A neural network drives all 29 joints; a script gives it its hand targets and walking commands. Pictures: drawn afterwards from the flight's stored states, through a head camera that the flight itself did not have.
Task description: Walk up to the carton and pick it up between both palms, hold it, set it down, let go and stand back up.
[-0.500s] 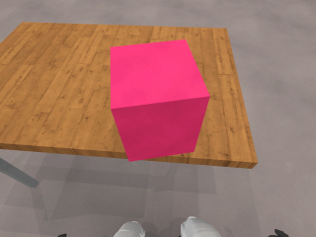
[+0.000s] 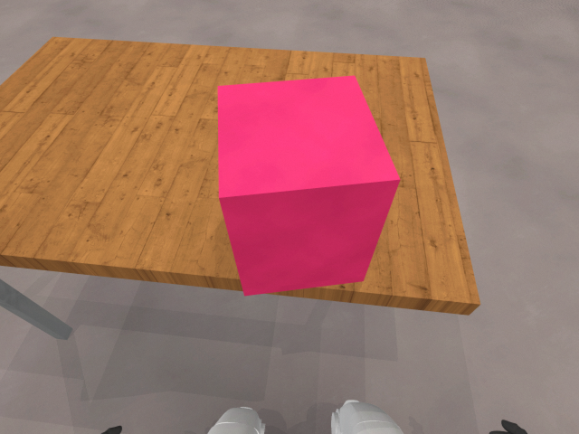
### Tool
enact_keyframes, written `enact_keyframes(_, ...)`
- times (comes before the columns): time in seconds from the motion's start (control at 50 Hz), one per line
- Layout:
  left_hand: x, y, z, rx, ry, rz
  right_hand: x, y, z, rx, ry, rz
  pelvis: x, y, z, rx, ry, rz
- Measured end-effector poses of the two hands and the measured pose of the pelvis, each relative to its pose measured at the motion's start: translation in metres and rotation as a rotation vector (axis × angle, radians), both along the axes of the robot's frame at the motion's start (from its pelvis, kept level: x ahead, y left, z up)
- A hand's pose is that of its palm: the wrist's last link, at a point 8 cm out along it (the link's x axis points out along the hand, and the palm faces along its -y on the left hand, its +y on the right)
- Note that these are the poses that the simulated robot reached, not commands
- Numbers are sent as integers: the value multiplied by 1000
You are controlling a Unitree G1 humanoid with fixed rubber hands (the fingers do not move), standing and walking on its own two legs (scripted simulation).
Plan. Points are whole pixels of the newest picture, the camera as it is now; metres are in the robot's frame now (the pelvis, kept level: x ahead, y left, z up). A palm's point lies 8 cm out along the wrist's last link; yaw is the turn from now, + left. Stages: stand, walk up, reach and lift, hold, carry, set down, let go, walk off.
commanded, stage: stand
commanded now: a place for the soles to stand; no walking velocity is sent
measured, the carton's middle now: (296, 191) +0.44 +0.02 +0.06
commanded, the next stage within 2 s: reach and lift in 0.62 s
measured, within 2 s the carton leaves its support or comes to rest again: neither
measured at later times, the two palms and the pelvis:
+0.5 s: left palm out of the picture +0.08 +0.31 -0.12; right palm out of the picture +0.09 -0.29 -0.10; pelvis +0.01 +0.01 +0.00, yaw +0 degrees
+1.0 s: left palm (146, 392) +0.18 +0.23 -0.08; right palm out of the picture +0.13 -0.31 -0.10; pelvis +0.01 -0.02 -0.01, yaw -1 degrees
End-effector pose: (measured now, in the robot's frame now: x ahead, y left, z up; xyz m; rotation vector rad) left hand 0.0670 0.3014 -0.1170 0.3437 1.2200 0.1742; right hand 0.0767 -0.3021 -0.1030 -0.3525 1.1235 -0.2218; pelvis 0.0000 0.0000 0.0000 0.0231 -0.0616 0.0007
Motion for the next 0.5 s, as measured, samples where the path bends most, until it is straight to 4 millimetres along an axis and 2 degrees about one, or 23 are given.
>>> enact_keyframes(0.24,7,6,-2,-10,13,-1,8,7,3,-9,19,4,9,7,2,-10,20,1)
enact_keyframes(0.5,10,7,0,-10,-12,-1,11,9,5,-8,-3,12,8,8,2,-11,19,1)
